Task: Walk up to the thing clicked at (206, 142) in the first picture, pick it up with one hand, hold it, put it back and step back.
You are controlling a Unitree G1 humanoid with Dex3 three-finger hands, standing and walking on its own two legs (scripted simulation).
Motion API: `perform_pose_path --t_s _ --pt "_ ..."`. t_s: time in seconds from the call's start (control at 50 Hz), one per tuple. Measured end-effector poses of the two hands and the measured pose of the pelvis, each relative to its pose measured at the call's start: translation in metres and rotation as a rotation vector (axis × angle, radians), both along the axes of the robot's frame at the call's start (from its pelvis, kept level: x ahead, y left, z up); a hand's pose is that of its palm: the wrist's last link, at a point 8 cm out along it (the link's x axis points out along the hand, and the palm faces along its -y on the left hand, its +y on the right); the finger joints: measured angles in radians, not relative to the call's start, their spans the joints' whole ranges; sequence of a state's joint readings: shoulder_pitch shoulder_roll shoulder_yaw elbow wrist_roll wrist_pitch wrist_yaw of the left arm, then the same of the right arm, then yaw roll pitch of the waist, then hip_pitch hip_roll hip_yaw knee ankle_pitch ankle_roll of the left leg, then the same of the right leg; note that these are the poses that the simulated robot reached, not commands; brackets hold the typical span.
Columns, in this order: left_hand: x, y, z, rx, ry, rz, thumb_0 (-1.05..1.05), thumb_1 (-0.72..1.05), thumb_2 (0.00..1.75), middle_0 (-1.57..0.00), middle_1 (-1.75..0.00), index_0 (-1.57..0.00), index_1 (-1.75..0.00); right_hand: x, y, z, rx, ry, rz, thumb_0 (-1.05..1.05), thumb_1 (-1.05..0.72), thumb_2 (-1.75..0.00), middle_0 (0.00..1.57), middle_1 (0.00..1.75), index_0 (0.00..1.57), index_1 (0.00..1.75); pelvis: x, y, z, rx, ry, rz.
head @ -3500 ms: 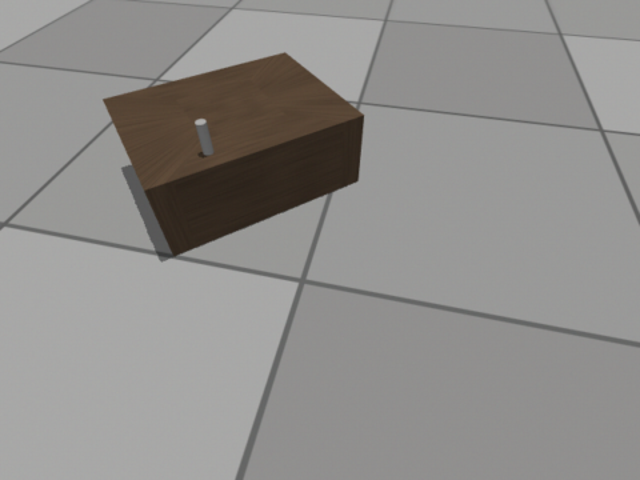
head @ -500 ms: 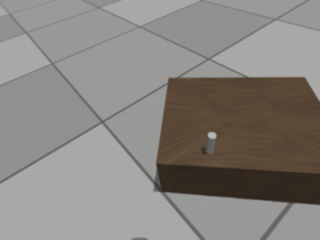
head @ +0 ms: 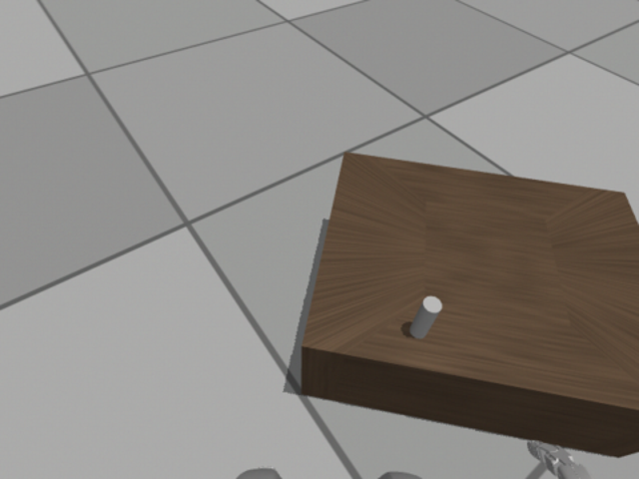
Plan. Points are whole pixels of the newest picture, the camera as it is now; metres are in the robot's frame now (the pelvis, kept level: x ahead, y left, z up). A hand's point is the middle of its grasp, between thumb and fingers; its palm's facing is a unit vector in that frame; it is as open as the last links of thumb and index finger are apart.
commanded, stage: walk up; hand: right
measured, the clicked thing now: (424, 318) +0.51 -0.22 -0.33
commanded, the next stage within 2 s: stand in 1.96 s
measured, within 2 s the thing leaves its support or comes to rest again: neither
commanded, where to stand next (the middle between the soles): +0.11 +0.01 m, yaw -3 degrees
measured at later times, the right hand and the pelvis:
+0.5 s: hand out of the picture +0.06 -0.27 -0.17, palm faces -0.02 +0.94 -0.33, open 7.4 cm; pelvis +0.00 +0.00 -0.01, yaw -1 degrees
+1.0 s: hand out of the picture +0.11 -0.25 -0.14, palm faces +0.01 +0.94 -0.35, open 7.4 cm; pelvis +0.03 +0.01 +0.01, yaw -2 degrees
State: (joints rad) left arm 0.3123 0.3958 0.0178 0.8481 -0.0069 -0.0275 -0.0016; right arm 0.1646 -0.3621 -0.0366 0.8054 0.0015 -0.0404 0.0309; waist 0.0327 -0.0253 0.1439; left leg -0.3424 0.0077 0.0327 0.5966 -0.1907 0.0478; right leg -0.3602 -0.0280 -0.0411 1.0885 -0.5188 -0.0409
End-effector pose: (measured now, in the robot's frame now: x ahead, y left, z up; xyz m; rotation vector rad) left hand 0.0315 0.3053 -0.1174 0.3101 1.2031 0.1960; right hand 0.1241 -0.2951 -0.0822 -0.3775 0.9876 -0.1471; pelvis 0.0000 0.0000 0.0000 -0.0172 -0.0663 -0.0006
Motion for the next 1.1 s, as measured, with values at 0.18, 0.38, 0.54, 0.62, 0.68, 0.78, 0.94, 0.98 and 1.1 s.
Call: perform_pose_path --t_s 0.18,0.38,0.54,0.62,0.68,0.78,0.94,0.98,1.1 --pt "0.020 0.003 0.009 0.074 0.006 -0.031 0.00 0.90 0.90 -0.20 -0.30 -0.20 -0.30 -0.010 -0.019 -0.017 0.011 0.040 -0.040 0.00 -0.90 -0.90 0.21 0.30 0.20 0.30 0.007 -0.010 -0.006 0.024 0.008 -0.024" --pt "0.018 0.000 0.028 0.144 0.005 -0.036 0.00 0.90 0.90 -0.21 -0.30 -0.21 -0.30 -0.042 -0.026 -0.049 0.072 0.176 -0.108 0.01 -0.90 -0.90 0.21 0.30 0.20 0.30 0.004 -0.015 -0.006 0.026 0.018 -0.030" --pt "0.047 0.018 0.014 0.098 -0.043 -0.040 0.00 0.90 0.90 -0.21 -0.30 -0.21 -0.30 -0.076 -0.011 -0.043 0.025 0.241 -0.134 0.01 -0.90 -0.90 0.21 0.30 0.20 0.30 0.001 0.004 -0.007 0.066 0.015 -0.030" --pt "0.060 0.015 0.008 0.058 -0.055 -0.046 0.00 0.90 0.90 -0.20 -0.30 -0.20 -0.30 -0.084 -0.008 -0.033 0.016 0.243 -0.158 0.01 -0.90 -0.90 0.21 0.30 0.20 0.30 0.006 0.005 -0.003 0.031 0.016 -0.026" --pt "0.065 0.011 0.005 0.036 -0.068 -0.050 0.00 0.90 0.90 -0.20 -0.30 -0.20 -0.30 -0.078 -0.008 -0.029 0.008 0.228 -0.163 0.01 -0.90 -0.90 0.21 0.30 0.20 0.30 0.008 0.006 -0.002 0.020 0.011 -0.029" --pt "0.069 0.005 0.004 0.004 -0.045 -0.050 0.00 0.90 0.90 -0.20 -0.30 -0.20 -0.30 -0.064 -0.005 -0.022 0.006 0.204 -0.154 0.01 -0.90 -0.90 0.21 0.30 0.20 0.30 0.013 0.009 0.003 0.017 0.019 -0.033" --pt "0.069 0.004 0.008 0.009 0.003 -0.028 0.00 0.90 0.90 -0.20 -0.30 -0.20 -0.30 -0.031 -0.002 -0.020 0.022 0.182 -0.129 0.01 -0.90 -0.90 0.21 0.30 0.20 0.30 0.025 0.006 0.009 0.017 0.030 -0.033" --pt "0.069 0.004 0.010 0.015 0.012 -0.023 0.00 0.90 0.90 -0.20 -0.30 -0.20 -0.30 -0.023 -0.002 -0.020 0.027 0.173 -0.128 0.01 -0.90 -0.90 0.21 0.30 0.20 0.30 0.027 0.006 0.010 0.018 0.030 -0.033" --pt "0.076 0.005 0.016 0.030 0.012 -0.015 0.00 0.90 0.90 -0.20 -0.30 -0.20 -0.30 -0.008 -0.003 -0.020 0.037 0.156 -0.133 0.01 -0.90 -0.90 0.21 0.30 0.20 0.30 0.031 0.005 0.012 0.021 0.026 -0.033"
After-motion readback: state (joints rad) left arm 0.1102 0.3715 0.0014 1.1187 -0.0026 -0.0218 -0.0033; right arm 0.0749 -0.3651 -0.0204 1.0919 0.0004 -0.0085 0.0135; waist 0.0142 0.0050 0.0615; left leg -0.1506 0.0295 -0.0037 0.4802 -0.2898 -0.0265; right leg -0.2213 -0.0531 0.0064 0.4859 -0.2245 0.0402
